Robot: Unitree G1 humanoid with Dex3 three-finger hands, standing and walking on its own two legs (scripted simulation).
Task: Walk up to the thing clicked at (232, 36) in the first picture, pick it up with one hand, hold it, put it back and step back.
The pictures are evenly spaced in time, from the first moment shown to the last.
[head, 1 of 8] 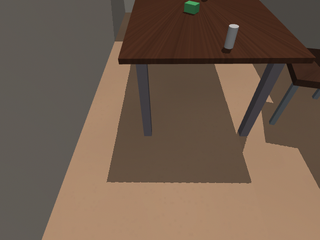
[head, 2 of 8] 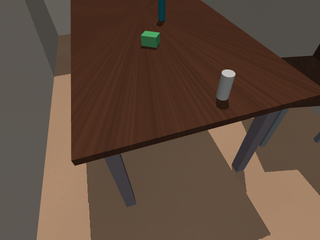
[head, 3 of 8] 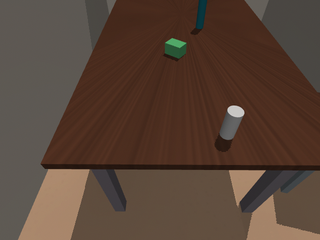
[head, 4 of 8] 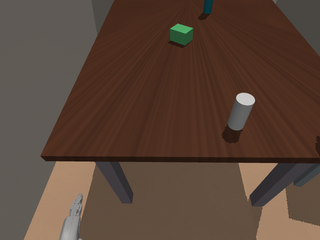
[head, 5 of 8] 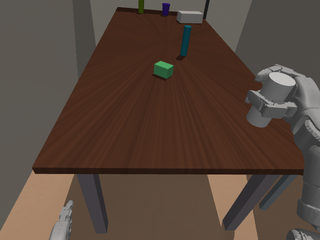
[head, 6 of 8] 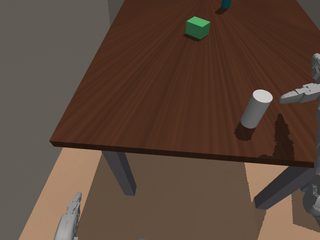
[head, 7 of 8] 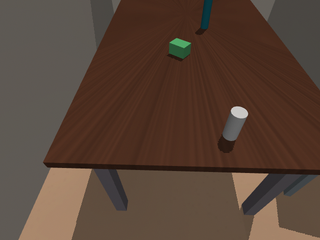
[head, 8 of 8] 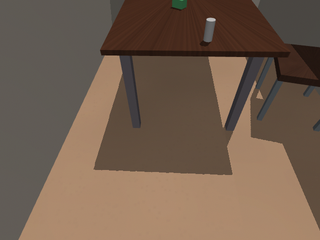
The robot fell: no
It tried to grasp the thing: yes
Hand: right
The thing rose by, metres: 0.24
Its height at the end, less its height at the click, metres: +0.00
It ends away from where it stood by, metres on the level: 0.00
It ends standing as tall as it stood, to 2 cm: yes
